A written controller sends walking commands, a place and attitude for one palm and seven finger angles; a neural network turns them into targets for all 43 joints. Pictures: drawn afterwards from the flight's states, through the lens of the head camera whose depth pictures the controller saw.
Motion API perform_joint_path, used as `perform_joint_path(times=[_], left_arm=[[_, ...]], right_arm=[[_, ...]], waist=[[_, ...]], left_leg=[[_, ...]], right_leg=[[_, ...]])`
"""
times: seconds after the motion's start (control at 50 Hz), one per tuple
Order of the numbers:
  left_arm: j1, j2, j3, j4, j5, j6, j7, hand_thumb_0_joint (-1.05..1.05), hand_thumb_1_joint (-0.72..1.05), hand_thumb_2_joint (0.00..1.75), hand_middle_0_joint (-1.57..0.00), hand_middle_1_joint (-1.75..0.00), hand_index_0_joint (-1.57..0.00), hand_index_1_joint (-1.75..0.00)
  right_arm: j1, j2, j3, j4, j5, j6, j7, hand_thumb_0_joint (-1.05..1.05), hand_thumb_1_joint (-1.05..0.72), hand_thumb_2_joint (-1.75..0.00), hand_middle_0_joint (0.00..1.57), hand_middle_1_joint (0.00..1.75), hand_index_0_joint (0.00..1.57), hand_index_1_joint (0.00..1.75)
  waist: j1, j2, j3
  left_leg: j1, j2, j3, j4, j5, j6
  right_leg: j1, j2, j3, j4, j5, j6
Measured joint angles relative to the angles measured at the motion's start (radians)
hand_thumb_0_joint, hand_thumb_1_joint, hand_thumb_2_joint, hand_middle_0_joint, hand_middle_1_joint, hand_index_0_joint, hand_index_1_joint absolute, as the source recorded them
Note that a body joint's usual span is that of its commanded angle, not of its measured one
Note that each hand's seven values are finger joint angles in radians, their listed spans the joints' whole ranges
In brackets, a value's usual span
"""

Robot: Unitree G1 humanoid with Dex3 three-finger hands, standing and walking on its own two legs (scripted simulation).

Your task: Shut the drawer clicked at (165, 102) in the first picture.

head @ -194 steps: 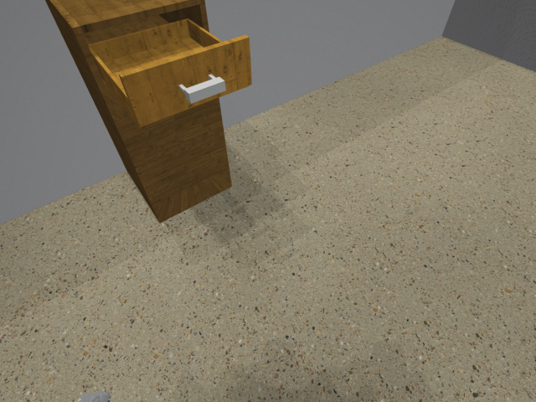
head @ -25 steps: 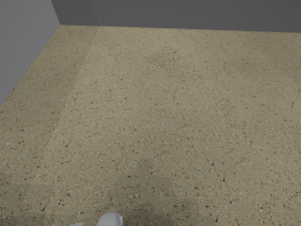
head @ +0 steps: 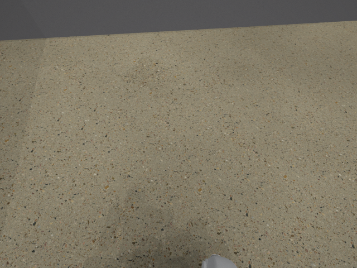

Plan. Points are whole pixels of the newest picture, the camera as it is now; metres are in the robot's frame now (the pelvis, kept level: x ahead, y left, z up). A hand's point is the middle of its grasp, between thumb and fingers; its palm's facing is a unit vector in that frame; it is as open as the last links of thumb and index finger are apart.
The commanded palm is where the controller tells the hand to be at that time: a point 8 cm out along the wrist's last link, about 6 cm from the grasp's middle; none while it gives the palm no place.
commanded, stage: turn to face it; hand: left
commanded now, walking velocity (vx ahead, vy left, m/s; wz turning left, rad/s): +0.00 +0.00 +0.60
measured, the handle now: out of the picture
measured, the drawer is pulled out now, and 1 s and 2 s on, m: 0.30 0.30 0.30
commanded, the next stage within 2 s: none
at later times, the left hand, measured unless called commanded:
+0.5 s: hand out of the picture +0.09 +0.22 -0.20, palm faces +0.27 -0.94 -0.19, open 7.3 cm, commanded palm none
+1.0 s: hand out of the picture +0.02 +0.19 -0.16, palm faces +0.53 -0.80 -0.29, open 7.4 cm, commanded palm none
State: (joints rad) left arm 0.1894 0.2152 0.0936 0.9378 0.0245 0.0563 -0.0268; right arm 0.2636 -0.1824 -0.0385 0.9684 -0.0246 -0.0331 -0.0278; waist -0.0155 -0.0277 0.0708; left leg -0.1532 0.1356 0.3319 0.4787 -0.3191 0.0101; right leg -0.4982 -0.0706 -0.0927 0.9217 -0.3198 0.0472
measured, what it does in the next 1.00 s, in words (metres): steps on the spot, turning left: right foot, then left foot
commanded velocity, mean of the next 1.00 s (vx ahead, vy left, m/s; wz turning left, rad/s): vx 0.00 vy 0.00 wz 0.60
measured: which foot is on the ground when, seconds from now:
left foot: down 0.00-0.12, up 0.14-0.42, down 0.44-0.96, up 0.98-1.00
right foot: up 0.00-0.08, down 0.10-0.44, up 0.46-0.94, down 0.96-1.00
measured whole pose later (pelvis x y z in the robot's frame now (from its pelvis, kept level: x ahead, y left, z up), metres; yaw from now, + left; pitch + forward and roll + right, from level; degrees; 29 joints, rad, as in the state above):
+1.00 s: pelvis +0.04 -0.04 -0.01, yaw +32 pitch +0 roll +0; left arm 0.19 0.20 0.05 0.87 0.01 0.02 0.02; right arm 0.20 -0.26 -0.10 0.91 -0.01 0.07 0.01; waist -0.02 0.05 0.04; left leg -0.45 -0.08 -0.11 0.70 -0.33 -0.01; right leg -0.27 -0.02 -0.03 0.56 -0.30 0.01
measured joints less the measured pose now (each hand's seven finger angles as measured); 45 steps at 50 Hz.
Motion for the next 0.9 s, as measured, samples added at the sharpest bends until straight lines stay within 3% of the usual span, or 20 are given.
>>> perform_joint_path(times=[0.04, 0.1, 0.14, 0.18, 0.26, 0.34, 0.42, 0.44, 0.46, 0.5, 0.54, 0.58, 0.72, 0.9], left_arm=[[-0.03, -0.01, -0.012, 0.002, 0.002, -0.012, 0.008, 0.01, 0.91, 0.9, -0.19, -0.3, -0.19, -0.3], [-0.062, -0.022, -0.037, 0.009, 0.003, -0.053, 0.021, 0.01, 0.91, 0.9, -0.19, -0.3, -0.19, -0.3], [-0.088, -0.049, -0.055, 0.029, -0.001, -0.08, 0.032, 0.01, 0.91, 0.9, -0.19, -0.3, -0.19, -0.3], [-0.101, -0.069, -0.068, 0.033, -0.004, -0.09, 0.036, 0.0, 0.91, 0.9, -0.2, -0.3, -0.19, -0.3], [-0.104, -0.092, -0.073, 0.031, -0.003, -0.076, 0.048, 0.0, 0.91, 0.9, -0.2, -0.3, -0.2, -0.3], [-0.085, -0.087, -0.058, 0.025, -0.003, -0.057, 0.054, 0.0, 0.91, 0.9, -0.2, -0.3, -0.2, -0.3], [-0.065, -0.052, -0.037, 0.011, -0.003, -0.038, 0.053, 0.0, 0.91, 0.9, -0.2, -0.3, -0.2, -0.3], [-0.055, -0.043, -0.031, 0.005, -0.006, -0.032, 0.052, 0.0, 0.91, 0.9, -0.2, -0.3, -0.2, -0.3], [-0.047, -0.03, -0.023, 0.001, -0.01, -0.023, 0.052, 0.0, 0.91, 0.9, -0.2, -0.3, -0.2, -0.3], [-0.034, -0.004, -0.008, 0.002, -0.009, 0.0, 0.054, 0.0, 0.91, 0.9, -0.2, -0.3, -0.2, -0.3], [-0.029, 0.014, 0.003, 0.011, -0.008, 0.009, 0.051, 0.0, 0.91, 0.9, -0.2, -0.3, -0.2, -0.3], [-0.025, 0.027, 0.009, 0.013, -0.007, 0.007, 0.045, 0.01, 0.91, 0.9, -0.2, -0.3, -0.19, -0.3], [-0.006, 0.04, 0.006, -0.004, -0.013, 0.003, 0.042, 0.01, 0.91, 0.9, -0.2, -0.3, -0.19, -0.3], [-0.021, 0.015, -0.016, -0.04, -0.02, -0.004, 0.043, 0.01, 0.91, 0.9, -0.2, -0.3, -0.19, -0.3]], right_arm=[[0.024, -0.006, -0.004, 0.025, -0.002, 0.006, 0.001, 0.0, -0.92, -0.89, 0.2, 0.3, 0.2, 0.3], [0.078, -0.006, -0.004, 0.075, 0.004, 0.013, 0.003, 0.0, -0.92, -0.9, 0.2, 0.3, 0.2, 0.3], [0.093, -0.011, -0.004, 0.11, 0.015, 0.033, 0.003, 0.0, -0.91, -0.9, 0.2, 0.3, 0.2, 0.3], [0.096, 0.0, -0.002, 0.13, 0.021, 0.062, 0.001, 0.0, -0.91, -0.9, 0.2, 0.3, 0.2, 0.3], [0.077, 0.029, -0.006, 0.127, 0.022, 0.087, 0.012, 0.0, -0.91, -0.9, 0.2, 0.3, 0.2, 0.3], [0.04, 0.046, -0.013, 0.081, 0.017, 0.089, 0.027, 0.0, -0.91, -0.9, 0.2, 0.3, 0.2, 0.3], [0.008, 0.035, -0.022, 0.028, 0.009, 0.08, 0.034, 0.01, -0.92, -0.9, 0.2, 0.3, 0.2, 0.3], [0.006, 0.023, -0.025, 0.015, 0.008, 0.073, 0.037, 0.01, -0.92, -0.9, 0.2, 0.3, 0.2, 0.3], [-0.003, 0.018, -0.029, 0.006, 0.005, 0.067, 0.039, 0.01, -0.92, -0.9, 0.2, 0.3, 0.2, 0.3], [-0.021, 0.009, -0.03, -0.011, 0.0, 0.053, 0.034, 0.01, -0.92, -0.9, 0.2, 0.3, 0.2, 0.3], [-0.027, 0.001, -0.029, -0.021, 0.0, 0.045, 0.025, 0.01, -0.92, -0.89, 0.2, 0.3, 0.2, 0.3], [-0.029, -0.007, -0.026, -0.025, 0.0, 0.042, 0.018, 0.0, -0.92, -0.89, 0.2, 0.3, 0.2, 0.3], [-0.036, -0.031, -0.023, -0.036, 0.006, 0.048, 0.021, 0.0, -0.91, -0.9, 0.2, 0.3, 0.2, 0.3], [-0.06, -0.052, -0.036, -0.051, 0.004, 0.075, 0.035, 0.0, -0.9, -0.89, 0.2, 0.3, 0.2, 0.3]], waist=[[-0.024, 0.008, 0.004], [-0.046, 0.008, -0.009], [-0.058, 0.047, -0.009], [-0.061, 0.055, -0.012], [-0.052, 0.044, -0.014], [-0.045, 0.027, -0.015], [-0.032, 0.01, -0.011], [-0.027, 0.009, -0.015], [-0.023, -0.002, -0.015], [-0.022, -0.013, -0.012], [-0.022, -0.014, -0.012], [-0.016, -0.014, -0.012], [-0.005, 0.01, -0.024], [-0.021, 0.046, -0.029]], left_leg=[[0.004, 0.004, 0.003, 0.025, -0.025, -0.01], [-0.006, 0.002, -0.008, 0.102, -0.082, -0.033], [-0.047, 0.011, -0.091, 0.201, -0.153, -0.045], [-0.111, -0.017, -0.18, 0.348, -0.241, -0.052], [-0.221, -0.051, -0.246, 0.541, -0.222, -0.062], [-0.258, -0.05, -0.23, 0.482, -0.167, -0.067], [-0.221, -0.049, -0.194, 0.285, -0.045, -0.063], [-0.21, -0.053, -0.194, 0.233, 0.007, -0.044], [-0.225, -0.064, -0.193, 0.251, 0.002, -0.011], [-0.241, -0.079, -0.194, 0.271, -0.03, 0.039], [-0.234, -0.095, -0.208, 0.231, -0.016, 0.054], [-0.211, -0.114, -0.221, 0.162, 0.027, 0.054], [-0.156, -0.154, -0.295, 0.0, 0.13, 0.061], [-0.193, -0.191, -0.413, 0.01, 0.164, 0.026]], right_leg=[[0.052, 0.007, -0.008, -0.126, 0.008, -0.012], [0.171, 0.01, -0.024, -0.349, 0.118, -0.032], [0.185, 0.02, -0.055, -0.327, 0.043, -0.057], [0.201, 0.01, -0.078, -0.319, 0.014, -0.068], [0.248, -0.018, -0.116, -0.353, 0.02, -0.061], [0.264, -0.048, -0.156, -0.353, 0.013, -0.044], [0.249, -0.085, -0.201, -0.277, -0.03, -0.016], [0.233, -0.097, -0.208, -0.236, -0.052, -0.006], [0.201, -0.103, -0.183, -0.169, -0.122, 0.007], [0.114, -0.071, -0.082, 0.024, -0.218, 0.014], [0.043, -0.038, -0.014, 0.179, -0.181, 0.018], [0.005, -0.024, 0.022, 0.241, -0.117, 0.026], [0.022, -0.004, 0.075, 0.13, -0.063, 0.044], [0.141, 0.04, 0.095, -0.149, -0.102, 0.026]])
